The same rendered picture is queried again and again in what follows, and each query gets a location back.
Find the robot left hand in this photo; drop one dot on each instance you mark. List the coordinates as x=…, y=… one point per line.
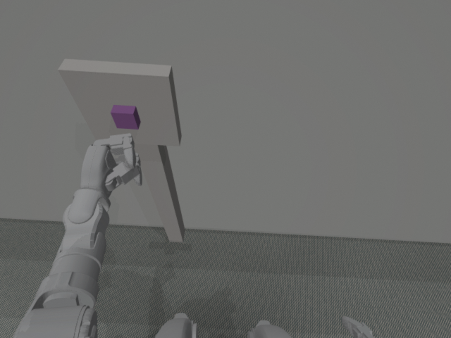
x=103, y=172

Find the robot right shin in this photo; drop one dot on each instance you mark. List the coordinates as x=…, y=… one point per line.
x=263, y=322

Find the panel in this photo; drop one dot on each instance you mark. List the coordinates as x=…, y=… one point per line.
x=98, y=85

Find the left robot forearm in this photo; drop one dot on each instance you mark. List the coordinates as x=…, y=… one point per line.
x=73, y=278

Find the robot right hand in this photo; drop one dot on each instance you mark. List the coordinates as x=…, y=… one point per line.
x=356, y=329

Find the button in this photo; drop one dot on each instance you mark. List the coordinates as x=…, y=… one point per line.
x=126, y=117

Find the robot left thigh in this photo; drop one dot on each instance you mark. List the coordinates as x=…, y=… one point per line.
x=178, y=328

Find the robot left upper arm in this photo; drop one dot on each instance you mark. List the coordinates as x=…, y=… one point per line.
x=60, y=322

